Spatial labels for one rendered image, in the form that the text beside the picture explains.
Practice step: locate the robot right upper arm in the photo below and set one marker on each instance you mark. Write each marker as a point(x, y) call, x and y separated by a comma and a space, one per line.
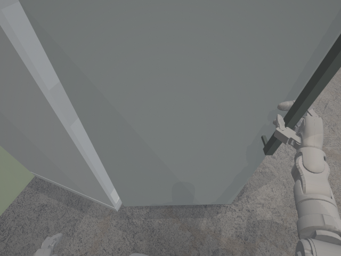
point(313, 247)

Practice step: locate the left robot hand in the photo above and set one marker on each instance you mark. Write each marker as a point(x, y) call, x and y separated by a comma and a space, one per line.
point(49, 245)

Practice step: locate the right robot hand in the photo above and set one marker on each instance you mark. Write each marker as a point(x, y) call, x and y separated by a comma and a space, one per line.
point(310, 129)

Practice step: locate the handle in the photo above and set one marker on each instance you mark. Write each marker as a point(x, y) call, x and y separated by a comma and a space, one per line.
point(322, 76)

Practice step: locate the right robot forearm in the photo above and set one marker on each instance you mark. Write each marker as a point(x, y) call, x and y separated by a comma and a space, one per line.
point(318, 216)

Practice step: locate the fridge door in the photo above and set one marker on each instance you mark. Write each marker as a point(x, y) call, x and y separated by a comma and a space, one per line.
point(175, 95)

